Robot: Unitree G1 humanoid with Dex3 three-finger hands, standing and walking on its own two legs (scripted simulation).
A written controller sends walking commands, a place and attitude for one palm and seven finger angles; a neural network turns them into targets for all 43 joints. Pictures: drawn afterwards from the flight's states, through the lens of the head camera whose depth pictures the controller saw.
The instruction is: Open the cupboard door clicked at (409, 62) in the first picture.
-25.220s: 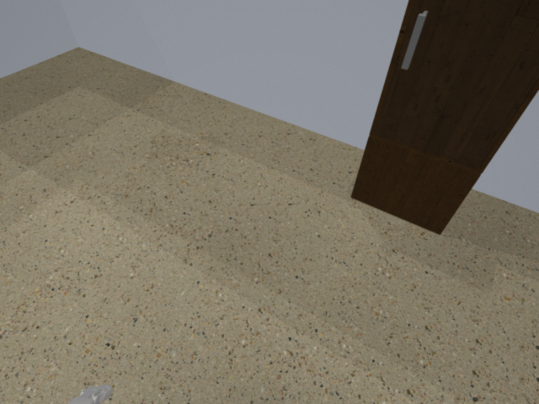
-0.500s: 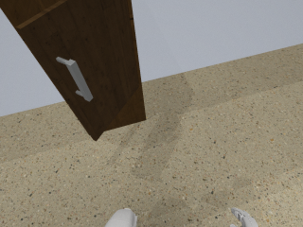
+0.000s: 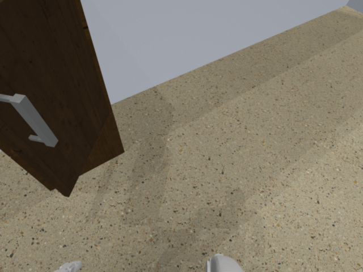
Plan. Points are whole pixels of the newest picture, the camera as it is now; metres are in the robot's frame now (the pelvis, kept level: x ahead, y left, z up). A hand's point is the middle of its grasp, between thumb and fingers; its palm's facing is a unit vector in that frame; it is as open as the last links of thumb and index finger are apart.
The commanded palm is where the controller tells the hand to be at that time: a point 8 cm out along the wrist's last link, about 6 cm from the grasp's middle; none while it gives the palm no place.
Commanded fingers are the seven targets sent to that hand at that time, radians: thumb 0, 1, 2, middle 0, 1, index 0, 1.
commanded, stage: walk to a spot facing it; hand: left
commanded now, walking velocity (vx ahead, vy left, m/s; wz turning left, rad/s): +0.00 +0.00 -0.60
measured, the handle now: (28, 121) +0.39 +0.39 +0.05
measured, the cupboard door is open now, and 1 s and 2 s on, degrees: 44 44 44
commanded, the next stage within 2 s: turn to face it in 1.94 s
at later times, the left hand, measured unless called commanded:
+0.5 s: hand (127, 264) +0.14 +0.14 -0.17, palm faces -0.27 -0.94 -0.19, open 7.3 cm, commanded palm none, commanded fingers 0.00 0.90 0.90 -0.20 -0.30 -0.20 -0.30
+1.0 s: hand (206, 192) +0.35 -0.06 -0.17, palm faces -0.65 -0.74 -0.18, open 7.4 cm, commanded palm none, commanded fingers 0.00 0.90 0.90 -0.20 -0.30 -0.20 -0.30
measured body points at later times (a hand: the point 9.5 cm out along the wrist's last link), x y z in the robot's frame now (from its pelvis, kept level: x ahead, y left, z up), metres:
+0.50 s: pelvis +0.01 -0.02 -0.01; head +0.05 -0.02 +0.44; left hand +0.16 +0.19 -0.16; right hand +0.01 -0.29 -0.14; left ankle +0.05 +0.10 -0.72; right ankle +0.00 -0.14 -0.74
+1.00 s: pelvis +0.12 -0.11 -0.03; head +0.16 -0.15 +0.42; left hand +0.38 -0.02 -0.16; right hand -0.11 -0.21 -0.16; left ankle +0.06 +0.09 -0.74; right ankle +0.14 -0.23 -0.74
